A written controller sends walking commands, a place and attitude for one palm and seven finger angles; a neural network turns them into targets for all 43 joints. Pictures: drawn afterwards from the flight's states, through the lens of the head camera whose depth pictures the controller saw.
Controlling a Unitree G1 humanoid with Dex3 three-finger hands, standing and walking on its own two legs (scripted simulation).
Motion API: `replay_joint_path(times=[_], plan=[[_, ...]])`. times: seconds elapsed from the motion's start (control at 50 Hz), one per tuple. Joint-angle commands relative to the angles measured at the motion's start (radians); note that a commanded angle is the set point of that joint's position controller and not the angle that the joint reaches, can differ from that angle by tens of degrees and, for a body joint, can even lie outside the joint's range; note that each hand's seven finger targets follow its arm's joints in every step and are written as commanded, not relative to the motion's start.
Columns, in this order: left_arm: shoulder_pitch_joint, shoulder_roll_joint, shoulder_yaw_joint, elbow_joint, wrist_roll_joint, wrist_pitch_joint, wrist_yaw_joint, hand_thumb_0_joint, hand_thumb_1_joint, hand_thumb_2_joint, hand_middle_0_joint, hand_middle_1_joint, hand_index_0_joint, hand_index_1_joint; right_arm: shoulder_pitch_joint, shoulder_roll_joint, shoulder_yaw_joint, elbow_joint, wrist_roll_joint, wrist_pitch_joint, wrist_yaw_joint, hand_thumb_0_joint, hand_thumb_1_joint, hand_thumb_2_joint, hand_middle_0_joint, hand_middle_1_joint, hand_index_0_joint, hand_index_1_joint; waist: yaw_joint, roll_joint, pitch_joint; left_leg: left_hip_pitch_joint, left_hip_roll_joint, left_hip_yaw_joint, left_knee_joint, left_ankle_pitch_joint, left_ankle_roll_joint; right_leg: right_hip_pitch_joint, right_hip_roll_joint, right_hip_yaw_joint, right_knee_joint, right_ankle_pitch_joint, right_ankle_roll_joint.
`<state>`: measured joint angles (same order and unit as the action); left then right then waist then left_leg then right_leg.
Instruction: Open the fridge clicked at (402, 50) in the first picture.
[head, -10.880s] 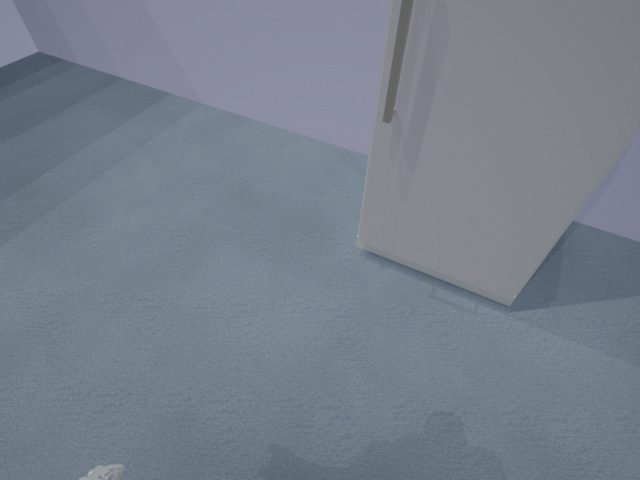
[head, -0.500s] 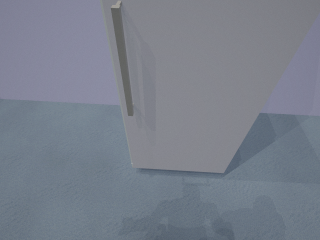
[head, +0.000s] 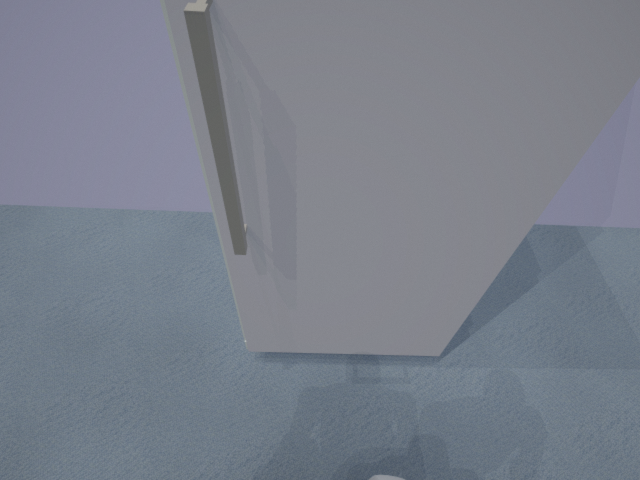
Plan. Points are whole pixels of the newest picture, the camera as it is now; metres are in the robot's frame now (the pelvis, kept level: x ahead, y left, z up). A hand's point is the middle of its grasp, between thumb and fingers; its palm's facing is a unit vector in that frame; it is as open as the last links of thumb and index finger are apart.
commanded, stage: come to a stop and stand still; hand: left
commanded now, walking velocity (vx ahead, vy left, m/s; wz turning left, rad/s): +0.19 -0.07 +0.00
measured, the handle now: (227, 154) +0.52 +0.16 +0.11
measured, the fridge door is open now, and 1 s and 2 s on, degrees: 0 0 0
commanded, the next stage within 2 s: none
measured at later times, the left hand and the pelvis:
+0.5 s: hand out of the picture +0.15 +0.17 -0.18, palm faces +0.10 -0.98 -0.17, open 7.3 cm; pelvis +0.06 -0.01 -0.01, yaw +4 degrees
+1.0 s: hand out of the picture +0.01 +0.14 -0.16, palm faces +0.07 -0.98 -0.19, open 7.4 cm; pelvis +0.04 -0.03 +0.02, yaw +2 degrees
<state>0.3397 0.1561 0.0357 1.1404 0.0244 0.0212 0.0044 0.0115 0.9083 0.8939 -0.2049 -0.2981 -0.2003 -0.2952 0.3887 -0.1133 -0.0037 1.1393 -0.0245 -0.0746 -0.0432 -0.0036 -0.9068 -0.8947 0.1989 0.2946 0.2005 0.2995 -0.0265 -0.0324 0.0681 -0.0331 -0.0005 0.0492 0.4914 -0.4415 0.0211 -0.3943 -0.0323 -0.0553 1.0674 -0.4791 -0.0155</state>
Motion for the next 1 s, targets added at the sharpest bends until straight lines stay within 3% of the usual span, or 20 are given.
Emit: replay_joint_path(times=[0.0, 0.04, 0.1, 0.12, 0.14, 0.16, 0.2, 0.22, 0.26, 0.4, 0.44, 0.46, 0.5, 0.6, 0.66, 0.68, 0.7, 0.74, 0.84, 0.98], plan=[[-0.179, 0.030, 0.016, -0.169, -0.009, -0.047, -0.021, 0.000, 0.900, 0.900, -0.200, -0.300, -0.200, -0.300, 0.139, -0.160, -0.034, 0.022, -0.003, -0.002, -0.017, 0.000, -0.900, -0.900, 0.200, 0.300, 0.200, 0.300, -0.015, 0.166, 0.121, 0.037, 0.275, -0.184, -0.215, 0.723, 0.156, -0.224, -0.064, -0.010, -0.182, 0.090, -0.003], [-0.165, 0.026, 0.015, -0.168, -0.009, -0.047, -0.025, 0.000, 0.900, 0.900, -0.200, -0.300, -0.200, -0.300, 0.122, -0.168, -0.037, 0.022, -0.001, 0.001, -0.015, 0.000, -0.900, -0.900, 0.200, 0.300, 0.200, 0.300, 0.000, 0.166, 0.065, -0.028, 0.234, -0.119, -0.181, 0.753, 0.127, -0.035, -0.019, -0.076, -0.363, 0.166, -0.012], [0.085, 0.076, 0.035, -0.090, -0.006, -0.053, -0.010, 0.000, 0.900, 0.900, -0.200, -0.300, -0.200, -0.300, 0.100, -0.175, -0.045, 0.021, 0.013, 0.017, -0.009, 0.000, -0.900, -0.900, 0.200, 0.300, 0.200, 0.300, 0.116, 0.075, -0.048, -0.167, 0.170, -0.052, 0.090, 0.757, 0.066, 0.363, 0.023, -0.083, -0.525, 0.371, -0.036], [0.182, 0.153, 0.050, -0.067, 0.001, -0.066, 0.007, 0.000, 0.900, 0.900, -0.200, -0.300, -0.200, -0.300, 0.133, -0.134, -0.039, 0.014, 0.021, 0.020, 0.002, 0.000, -0.900, -0.900, 0.200, 0.300, 0.200, 0.300, 0.149, -0.073, -0.138, -0.302, 0.093, 0.001, 0.333, 0.476, 0.015, 0.546, -0.150, 0.108, -0.578, 0.501, -0.089], [0.196, 0.220, 0.059, -0.065, -0.007, -0.072, 0.020, 0.000, 0.900, 0.900, -0.200, -0.300, -0.200, -0.300, 0.192, -0.081, -0.037, 0.003, 0.030, 0.030, 0.000, 0.000, -0.900, -0.900, 0.200, 0.300, 0.200, 0.300, 0.105, -0.213, -0.228, -0.371, -0.005, 0.014, 0.612, -0.111, -0.017, 0.556, -0.425, 0.421, -0.700, 0.713, -0.209], [0.109, 0.210, 0.051, -0.085, -0.018, -0.062, 0.028, 0.000, 0.900, 0.900, -0.200, -0.300, -0.200, -0.300, 0.133, -0.093, -0.044, 0.003, 0.028, 0.045, -0.006, 0.000, -0.900, -0.900, 0.200, 0.300, 0.200, 0.300, 0.094, -0.061, -0.151, -0.340, 0.040, -0.056, 0.651, -0.172, -0.008, 0.372, -0.410, 0.362, -0.739, 0.673, -0.239], [-0.126, 0.259, 0.063, -0.159, -0.003, -0.054, 0.036, 0.000, 0.900, 0.900, -0.200, -0.300, -0.200, -0.300, 0.053, -0.158, -0.069, -0.021, 0.024, 0.063, -0.003, 0.000, -0.900, -0.900, 0.200, 0.300, 0.200, 0.300, 0.044, -0.084, 0.001, -0.310, 0.099, -0.083, 0.621, -0.142, 0.006, 0.104, -0.378, 0.282, -0.773, 0.520, -0.239], [-0.168, 0.191, 0.048, -0.173, 0.002, -0.040, 0.045, 0.000, 0.900, 0.900, -0.200, -0.300, -0.200, -0.300, 0.065, -0.088, -0.055, -0.014, 0.018, 0.073, 0.000, 0.000, -0.900, -0.900, 0.200, 0.300, 0.200, 0.300, 0.017, -0.052, 0.009, -0.287, 0.108, -0.078, 0.553, -0.121, -0.005, 0.037, -0.354, 0.212, -0.755, 0.547, -0.219], [-0.161, 0.145, 0.034, -0.169, 0.007, -0.028, 0.049, 0.000, 0.900, 0.900, -0.200, -0.300, -0.200, -0.300, 0.107, -0.021, -0.039, 0.001, 0.014, 0.094, 0.007, 0.000, -0.900, -0.900, 0.200, 0.300, 0.200, 0.300, 0.004, -0.087, -0.044, -0.256, 0.088, -0.022, 0.442, -0.081, -0.029, 0.035, -0.323, 0.141, -0.745, 0.556, -0.183], [-0.177, 0.162, 0.045, -0.184, -0.001, 0.000, 0.038, 0.000, 0.900, 0.900, -0.200, -0.300, -0.200, -0.300, 0.089, -0.071, -0.059, -0.057, 0.010, 0.088, 0.017, 0.000, -0.900, -0.900, 0.200, 0.300, 0.200, 0.300, -0.017, -0.060, -0.095, -0.119, 0.068, 0.033, 0.053, 0.191, -0.047, 0.017, -0.247, 0.106, -0.610, 0.443, -0.106], [-0.156, 0.076, 0.031, -0.216, -0.013, 0.015, 0.028, 0.000, 0.900, 0.900, -0.200, -0.300, -0.200, -0.300, 0.005, -0.185, -0.073, -0.117, -0.005, 0.071, 0.015, 0.000, -0.900, -0.900, 0.200, 0.300, 0.200, 0.300, 0.005, 0.268, -0.030, -0.259, 0.324, -0.267, -0.228, 0.292, 0.074, -0.018, -0.035, -0.042, -0.399, 0.093, 0.026], [-0.183, 0.077, 0.035, -0.214, -0.003, 0.027, 0.034, 0.000, 0.900, 0.900, -0.200, -0.300, -0.200, -0.300, -0.082, -0.203, -0.076, -0.144, -0.011, 0.070, 0.014, 0.000, -0.900, -0.900, 0.200, 0.300, 0.200, 0.300, 0.000, 0.323, 0.022, -0.394, 0.372, -0.331, -0.326, 0.255, 0.125, 0.035, -0.002, -0.002, -0.210, -0.033, 0.031], [-0.115, 0.085, 0.037, -0.191, 0.007, 0.021, 0.029, 0.000, 0.900, 0.900, -0.200, -0.300, -0.200, -0.300, -0.161, -0.176, -0.063, -0.165, -0.010, 0.061, 0.003, 0.000, -0.900, -0.900, 0.200, 0.300, 0.200, 0.300, 0.054, 0.188, -0.005, -0.305, 0.316, -0.230, -0.242, 0.458, 0.140, -0.003, -0.010, 0.063, -0.091, 0.002, 0.022], [-0.080, 0.053, 0.007, -0.170, -0.001, -0.008, 0.028, 0.000, 0.900, 0.900, -0.200, -0.300, -0.200, -0.300, -0.138, -0.180, -0.067, -0.142, 0.000, 0.059, 0.006, 0.000, -0.900, -0.900, 0.200, 0.300, 0.200, 0.300, 0.021, 0.161, -0.114, -0.004, 0.265, -0.087, -0.117, 0.800, 0.138, 0.026, -0.024, 0.012, -0.399, 0.031, 0.049], [-0.009, 0.095, 0.001, -0.126, -0.002, -0.027, 0.036, 0.000, 0.900, 0.900, -0.200, -0.300, -0.200, -0.300, -0.139, -0.176, -0.065, -0.124, 0.019, 0.058, 0.014, 0.000, -0.900, -0.900, 0.200, 0.300, 0.200, 0.300, 0.030, 0.090, -0.134, -0.031, 0.196, -0.054, -0.038, 0.674, 0.054, 0.194, -0.048, 0.044, -0.715, 0.352, 0.040], [-0.011, 0.124, 0.002, -0.116, 0.000, -0.035, 0.041, 0.000, 0.900, 0.900, -0.200, -0.300, -0.200, -0.300, -0.150, -0.149, -0.062, -0.127, 0.025, 0.057, 0.018, 0.000, -0.900, -0.900, 0.200, 0.300, 0.200, 0.300, 0.014, 0.010, -0.111, -0.095, 0.152, -0.025, -0.034, 0.540, 0.010, 0.216, -0.111, 0.124, -0.709, 0.524, 0.012], [-0.020, 0.141, 0.001, -0.116, -0.002, -0.038, 0.042, 0.000, 0.900, 0.900, -0.200, -0.300, -0.200, -0.300, -0.155, -0.134, -0.058, -0.130, 0.024, 0.057, 0.023, 0.000, -0.900, -0.900, 0.200, 0.300, 0.200, 0.300, 0.008, 0.035, -0.089, -0.112, 0.129, -0.013, -0.070, 0.476, -0.008, 0.212, -0.151, 0.123, -0.683, 0.628, -0.006], [-0.030, 0.133, -0.005, -0.101, -0.003, -0.040, 0.038, 0.000, 0.900, 0.900, -0.200, -0.300, -0.200, -0.300, -0.174, -0.136, -0.054, -0.111, 0.019, 0.072, 0.024, 0.000, -0.900, -0.900, 0.200, 0.300, 0.200, 0.300, 0.006, -0.064, -0.077, -0.081, 0.127, -0.002, -0.083, 0.340, -0.022, 0.151, -0.135, 0.136, -0.703, 0.479, -0.011], [-0.023, 0.125, -0.014, -0.075, -0.003, -0.037, 0.035, 0.000, 0.900, 0.900, -0.200, -0.300, -0.200, -0.300, -0.149, -0.136, -0.044, -0.060, 0.017, 0.076, 0.029, 0.000, -0.900, -0.900, 0.200, 0.300, 0.200, 0.300, 0.007, -0.028, 0.024, -0.096, 0.123, -0.014, -0.164, 0.182, -0.016, 0.055, -0.104, 0.139, -0.813, 0.110, 0.001], [0.017, 0.112, -0.011, -0.047, -0.005, -0.033, 0.034, 0.000, 0.900, 0.900, -0.200, -0.300, -0.200, -0.300, -0.083, -0.124, -0.033, -0.014, 0.011, 0.076, 0.027, 0.000, -0.900, -0.900, 0.200, 0.300, 0.200, 0.300, 0.013, 0.022, 0.047, -0.146, 0.117, -0.022, -0.191, 0.112, -0.017, 0.045, -0.094, 0.131, -0.835, 0.014, 0.001]])
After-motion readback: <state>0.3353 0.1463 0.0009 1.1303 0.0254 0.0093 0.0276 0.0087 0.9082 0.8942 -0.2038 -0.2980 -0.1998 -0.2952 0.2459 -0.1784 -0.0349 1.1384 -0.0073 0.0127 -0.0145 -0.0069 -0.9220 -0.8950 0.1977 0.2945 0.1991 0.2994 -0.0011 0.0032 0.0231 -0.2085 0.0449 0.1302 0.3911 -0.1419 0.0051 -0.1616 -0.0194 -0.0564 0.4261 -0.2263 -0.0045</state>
